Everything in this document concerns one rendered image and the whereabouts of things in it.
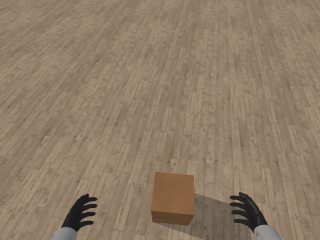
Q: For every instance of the robot left hand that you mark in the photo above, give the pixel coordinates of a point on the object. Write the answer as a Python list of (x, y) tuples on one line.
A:
[(75, 214)]

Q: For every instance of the robot right forearm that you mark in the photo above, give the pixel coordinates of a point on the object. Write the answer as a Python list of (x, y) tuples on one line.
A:
[(266, 232)]

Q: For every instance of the robot right hand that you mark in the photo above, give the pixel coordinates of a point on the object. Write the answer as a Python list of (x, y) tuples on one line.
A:
[(252, 212)]

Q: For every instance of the robot left forearm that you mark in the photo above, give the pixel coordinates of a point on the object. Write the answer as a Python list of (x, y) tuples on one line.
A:
[(64, 233)]

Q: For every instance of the carton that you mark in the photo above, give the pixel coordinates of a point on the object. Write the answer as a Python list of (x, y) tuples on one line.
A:
[(173, 200)]

